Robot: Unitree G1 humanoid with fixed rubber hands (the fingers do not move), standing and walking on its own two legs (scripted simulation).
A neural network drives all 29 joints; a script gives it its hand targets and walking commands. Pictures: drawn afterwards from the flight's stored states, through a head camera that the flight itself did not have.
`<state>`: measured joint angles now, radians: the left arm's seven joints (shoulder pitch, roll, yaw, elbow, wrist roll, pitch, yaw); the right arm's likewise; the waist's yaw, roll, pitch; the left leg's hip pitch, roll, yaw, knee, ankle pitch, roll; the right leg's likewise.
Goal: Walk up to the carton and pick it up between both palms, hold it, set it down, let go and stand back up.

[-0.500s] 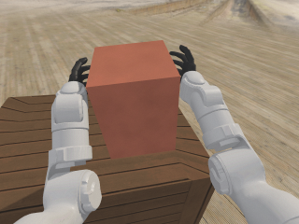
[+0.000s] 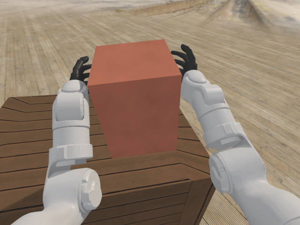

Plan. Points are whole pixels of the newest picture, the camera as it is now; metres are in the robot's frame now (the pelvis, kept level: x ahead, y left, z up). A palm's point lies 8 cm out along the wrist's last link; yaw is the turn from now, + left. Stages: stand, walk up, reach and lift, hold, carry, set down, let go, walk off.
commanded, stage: hold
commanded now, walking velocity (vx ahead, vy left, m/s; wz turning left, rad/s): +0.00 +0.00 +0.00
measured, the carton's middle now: (137, 99) +0.37 -0.01 +0.21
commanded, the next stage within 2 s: none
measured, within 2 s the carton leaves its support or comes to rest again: neither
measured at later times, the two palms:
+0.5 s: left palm (77, 86) +0.36 +0.14 +0.26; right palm (188, 75) +0.36 -0.13 +0.29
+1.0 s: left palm (78, 86) +0.36 +0.14 +0.26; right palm (188, 75) +0.36 -0.13 +0.29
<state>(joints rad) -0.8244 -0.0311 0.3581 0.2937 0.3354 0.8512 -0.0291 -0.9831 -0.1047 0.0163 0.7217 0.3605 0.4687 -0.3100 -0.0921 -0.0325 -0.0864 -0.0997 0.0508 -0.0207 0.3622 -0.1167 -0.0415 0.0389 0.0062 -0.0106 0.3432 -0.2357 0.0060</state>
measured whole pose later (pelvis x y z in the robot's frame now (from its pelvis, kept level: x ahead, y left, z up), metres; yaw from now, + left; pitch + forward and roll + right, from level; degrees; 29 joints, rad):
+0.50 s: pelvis +0.00 +0.00 +0.00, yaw +0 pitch -8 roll -1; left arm -0.83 -0.03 0.35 0.31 0.33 0.85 -0.02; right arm -0.98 -0.10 0.01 0.73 0.36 0.47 -0.31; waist -0.09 -0.03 -0.09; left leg -0.10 0.05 -0.02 0.36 -0.12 -0.04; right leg 0.03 0.01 -0.01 0.35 -0.23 0.01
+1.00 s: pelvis +0.00 +0.00 +0.00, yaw +0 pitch -9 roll -1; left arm -0.83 -0.04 0.36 0.30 0.33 0.85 -0.02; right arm -0.98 -0.11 0.01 0.73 0.36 0.47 -0.31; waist -0.09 -0.03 -0.09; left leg -0.10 0.05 -0.02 0.36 -0.12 -0.04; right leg 0.04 0.01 0.00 0.34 -0.23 0.01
